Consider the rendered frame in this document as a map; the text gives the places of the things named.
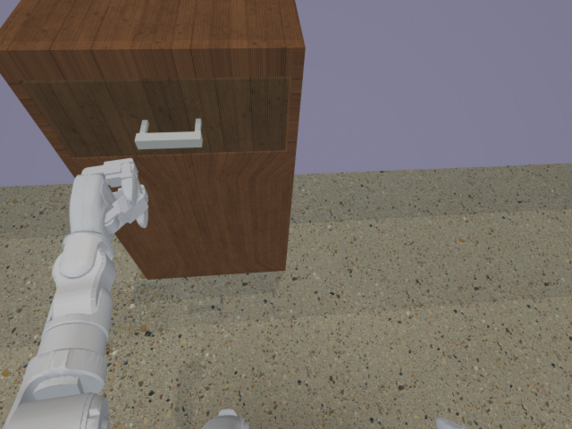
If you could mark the handle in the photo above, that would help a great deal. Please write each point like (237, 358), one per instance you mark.
(158, 140)

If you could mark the robot left shin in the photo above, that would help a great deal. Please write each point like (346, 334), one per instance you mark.
(225, 412)

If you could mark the robot left hand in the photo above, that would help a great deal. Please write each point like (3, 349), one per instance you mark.
(92, 199)

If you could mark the robot left forearm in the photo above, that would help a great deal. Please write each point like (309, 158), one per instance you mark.
(70, 358)

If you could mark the robot left upper arm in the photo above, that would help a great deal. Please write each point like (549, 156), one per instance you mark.
(79, 411)

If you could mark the drawer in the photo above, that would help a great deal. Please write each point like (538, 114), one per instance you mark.
(102, 117)

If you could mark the cabinet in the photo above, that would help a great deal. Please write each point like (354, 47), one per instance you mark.
(208, 213)

